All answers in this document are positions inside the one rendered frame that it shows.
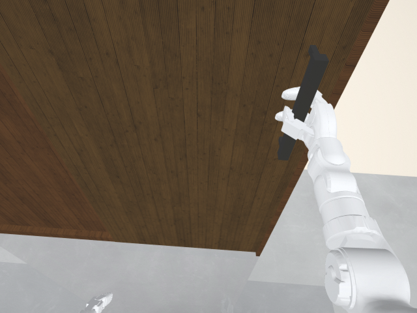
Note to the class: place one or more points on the robot right upper arm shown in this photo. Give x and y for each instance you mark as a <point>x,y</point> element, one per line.
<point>366,280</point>

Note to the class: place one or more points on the handle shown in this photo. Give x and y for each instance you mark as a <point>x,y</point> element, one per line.
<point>310,83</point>

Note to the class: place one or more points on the right robot hand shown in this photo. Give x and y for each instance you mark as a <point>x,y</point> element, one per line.
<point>320,123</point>

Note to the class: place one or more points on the left robot hand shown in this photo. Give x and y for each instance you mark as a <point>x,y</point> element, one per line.
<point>97,304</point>

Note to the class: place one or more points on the robot right forearm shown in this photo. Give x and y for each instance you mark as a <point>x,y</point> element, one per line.
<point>345,217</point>

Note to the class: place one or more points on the wardrobe door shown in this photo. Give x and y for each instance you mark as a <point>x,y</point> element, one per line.
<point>164,110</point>
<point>36,187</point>

